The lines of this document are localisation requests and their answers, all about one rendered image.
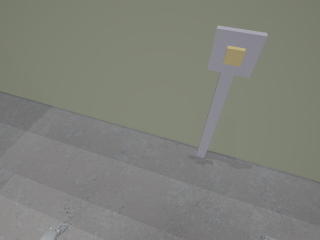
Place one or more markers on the robot left hand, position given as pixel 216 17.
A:
pixel 54 232

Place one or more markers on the panel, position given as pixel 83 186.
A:
pixel 252 42

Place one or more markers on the button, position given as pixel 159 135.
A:
pixel 234 56

